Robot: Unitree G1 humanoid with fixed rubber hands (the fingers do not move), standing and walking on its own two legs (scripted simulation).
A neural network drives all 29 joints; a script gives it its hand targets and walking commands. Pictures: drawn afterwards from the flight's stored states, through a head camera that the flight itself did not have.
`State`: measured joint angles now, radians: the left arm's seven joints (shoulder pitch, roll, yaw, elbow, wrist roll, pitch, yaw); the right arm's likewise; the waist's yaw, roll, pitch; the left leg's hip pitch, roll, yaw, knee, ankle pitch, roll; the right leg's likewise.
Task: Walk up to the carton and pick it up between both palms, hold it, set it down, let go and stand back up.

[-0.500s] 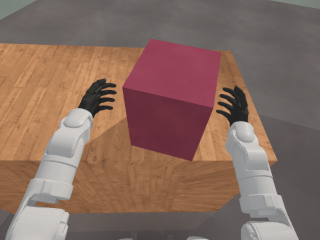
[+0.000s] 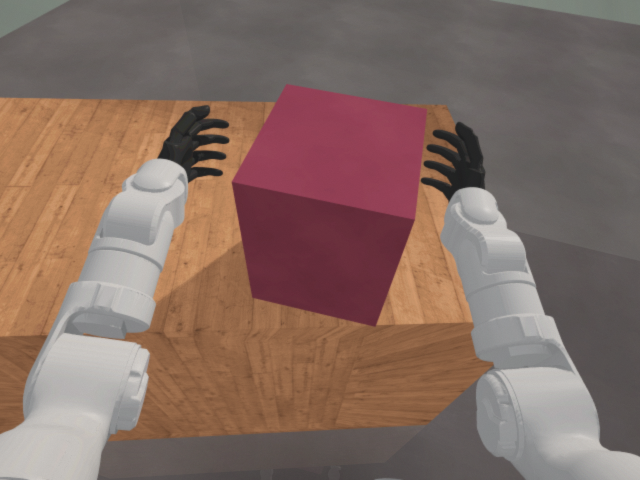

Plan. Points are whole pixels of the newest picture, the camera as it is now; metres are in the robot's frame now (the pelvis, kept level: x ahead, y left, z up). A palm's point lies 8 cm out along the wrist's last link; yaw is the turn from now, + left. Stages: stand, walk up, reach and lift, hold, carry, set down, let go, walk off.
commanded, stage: reach and lift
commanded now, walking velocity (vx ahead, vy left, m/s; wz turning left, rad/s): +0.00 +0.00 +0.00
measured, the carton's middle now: (332, 210) +0.46 -0.06 +0.05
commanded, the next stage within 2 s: none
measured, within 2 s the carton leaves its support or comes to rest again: leaves its support in 1.72 s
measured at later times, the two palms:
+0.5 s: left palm (194, 141) +0.48 +0.12 +0.17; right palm (468, 173) +0.41 -0.21 +0.16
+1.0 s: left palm (215, 173) +0.51 +0.11 +0.09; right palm (462, 229) +0.40 -0.24 +0.06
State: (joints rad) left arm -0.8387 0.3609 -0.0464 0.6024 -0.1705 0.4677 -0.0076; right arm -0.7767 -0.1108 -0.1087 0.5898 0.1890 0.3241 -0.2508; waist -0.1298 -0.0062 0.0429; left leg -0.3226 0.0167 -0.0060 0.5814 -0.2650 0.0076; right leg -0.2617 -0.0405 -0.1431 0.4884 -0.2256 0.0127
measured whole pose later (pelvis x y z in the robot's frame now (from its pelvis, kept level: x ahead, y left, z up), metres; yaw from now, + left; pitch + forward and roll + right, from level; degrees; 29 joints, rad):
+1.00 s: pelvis +0.01 +0.00 -0.01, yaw -1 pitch +17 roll -2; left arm -1.10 0.33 -0.12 1.23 -0.20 -0.02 0.00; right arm -0.83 -0.12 -0.11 1.01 0.23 -0.04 -0.26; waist -0.17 -0.01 -0.13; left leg -0.66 0.02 -0.01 0.58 -0.23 0.01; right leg -0.60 -0.03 -0.14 0.49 -0.19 0.00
